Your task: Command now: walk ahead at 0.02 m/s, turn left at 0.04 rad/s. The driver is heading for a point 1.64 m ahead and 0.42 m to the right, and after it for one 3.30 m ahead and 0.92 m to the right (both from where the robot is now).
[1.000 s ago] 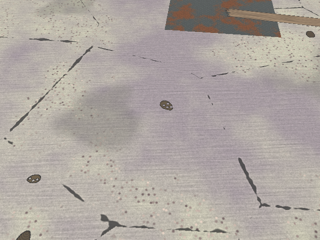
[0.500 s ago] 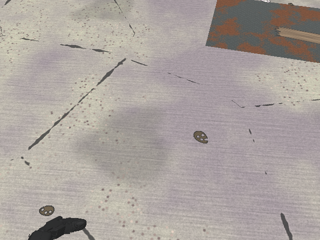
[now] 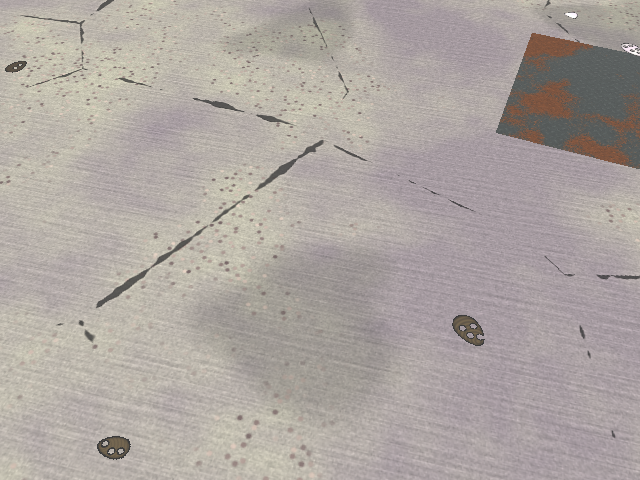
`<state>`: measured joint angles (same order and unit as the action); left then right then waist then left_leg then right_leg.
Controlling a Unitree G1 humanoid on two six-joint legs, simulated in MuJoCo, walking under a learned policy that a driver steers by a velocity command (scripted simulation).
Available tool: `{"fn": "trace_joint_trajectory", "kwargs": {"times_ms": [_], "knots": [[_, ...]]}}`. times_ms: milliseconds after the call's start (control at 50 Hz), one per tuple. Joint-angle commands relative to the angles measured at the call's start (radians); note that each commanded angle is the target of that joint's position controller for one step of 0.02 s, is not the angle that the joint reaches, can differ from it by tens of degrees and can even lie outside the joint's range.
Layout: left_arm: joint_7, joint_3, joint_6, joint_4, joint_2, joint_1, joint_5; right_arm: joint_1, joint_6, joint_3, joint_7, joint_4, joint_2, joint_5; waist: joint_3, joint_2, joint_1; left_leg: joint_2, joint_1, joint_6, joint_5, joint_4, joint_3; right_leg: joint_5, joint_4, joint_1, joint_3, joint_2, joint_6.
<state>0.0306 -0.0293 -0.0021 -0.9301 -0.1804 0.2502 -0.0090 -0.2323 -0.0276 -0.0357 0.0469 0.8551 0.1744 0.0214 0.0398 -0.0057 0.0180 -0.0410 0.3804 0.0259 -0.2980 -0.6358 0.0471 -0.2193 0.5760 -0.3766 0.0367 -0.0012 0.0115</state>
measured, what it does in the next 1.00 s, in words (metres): shifts its weight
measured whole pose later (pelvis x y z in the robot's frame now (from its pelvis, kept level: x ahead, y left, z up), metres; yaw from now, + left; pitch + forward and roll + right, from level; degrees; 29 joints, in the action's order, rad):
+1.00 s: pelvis +0.06 +0.02 +0.01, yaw +0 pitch -2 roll +0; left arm 0.06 -0.05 -0.02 -1.12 -0.17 0.27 0.00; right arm -0.23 -0.01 -0.05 0.03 1.08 0.16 -0.01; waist -0.04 0.01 0.01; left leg 0.02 0.18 -0.02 -0.31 -0.52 0.01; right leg -0.28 0.50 -0.19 0.01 -0.06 0.06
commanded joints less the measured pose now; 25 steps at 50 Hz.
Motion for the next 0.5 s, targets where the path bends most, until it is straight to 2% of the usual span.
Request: {"fn": "trace_joint_trajectory", "kwargs": {"times_ms": [20,40,80,120,160,220,360,500], "knots": [[0.007,-0.018,0.0,0.035,-0.062,0.028,0.003,0.009,0.005,-0.028,-0.012,-0.036,0.116,0.006,-0.11,-0.199,0.026,-0.133,0.105,-0.119,-0.362,0.359,0.197,-0.087,-0.078,0.053,-0.038,-0.031,0.02],[0.017,-0.031,-0.008,0.029,-0.091,0.013,-0.003,0.047,0.016,-0.026,-0.01,-0.034,0.103,0.005,-0.142,-0.195,0.032,-0.1,0.156,-0.089,-0.416,0.379,0.172,-0.044,-0.072,0.103,-0.03,-0.028,0.027],[0.025,-0.036,-0.022,-0.007,-0.085,0.06,-0.016,0.036,0.035,-0.021,-0.014,-0.012,0.086,-0.002,-0.139,-0.173,0.031,-0.068,0.135,-0.052,-0.355,0.363,0.128,-0.032,-0.09,0.141,-0.031,-0.033,0.032],[0.021,-0.038,-0.015,-0.027,-0.078,0.072,-0.01,-0.01,0.049,-0.027,-0.011,0.021,0.087,-0.018,-0.121,-0.11,0.017,-0.049,0.061,-0.045,-0.249,0.33,0.103,-0.015,-0.119,0.135,-0.036,-0.04,0.031],[0.017,-0.039,-0.006,-0.043,-0.071,0.071,-0.005,-0.03,0.053,-0.028,-0.01,0.039,0.081,-0.02,-0.091,-0.062,0.004,-0.04,-0.009,-0.055,-0.137,0.298,0.088,0.007,-0.135,0.133,-0.039,-0.047,0.032],[0.015,-0.04,0.001,-0.063,-0.071,0.074,-0.002,-0.031,0.053,-0.031,-0.012,0.057,0.076,-0.021,-0.054,-0.026,-0.004,-0.033,-0.079,-0.069,0.024,0.262,0.071,0.038,-0.14,0.144,-0.039,-0.052,0.037],[0.023,-0.04,0.0,-0.103,-0.079,0.099,0.005,-0.034,0.045,-0.038,-0.021,0.1,0.074,-0.029,-0.036,0.001,-0.005,-0.011,-0.156,-0.077,0.282,0.211,0.032,0.095,-0.13,0.166,-0.032,-0.057,0.042],[0.029,-0.041,-0.008,-0.126,-0.084,0.095,0.011,-0.029,0.035,-0.041,-0.022,0.132,0.071,-0.03,-0.052,0.0,-0.006,0.003,-0.176,-0.073,0.352,0.194,0.013,0.127,-0.122,0.176,-0.025,-0.058,0.039]]}}
Keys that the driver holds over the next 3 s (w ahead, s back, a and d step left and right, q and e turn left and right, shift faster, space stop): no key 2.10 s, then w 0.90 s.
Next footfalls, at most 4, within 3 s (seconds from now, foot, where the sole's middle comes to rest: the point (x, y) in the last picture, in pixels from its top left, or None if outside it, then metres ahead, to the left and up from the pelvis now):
2.88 left None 0.54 0.07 -0.76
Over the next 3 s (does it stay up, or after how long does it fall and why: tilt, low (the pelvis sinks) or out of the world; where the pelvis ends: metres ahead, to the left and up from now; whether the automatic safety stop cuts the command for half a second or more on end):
stays up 0.43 -0.01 0.01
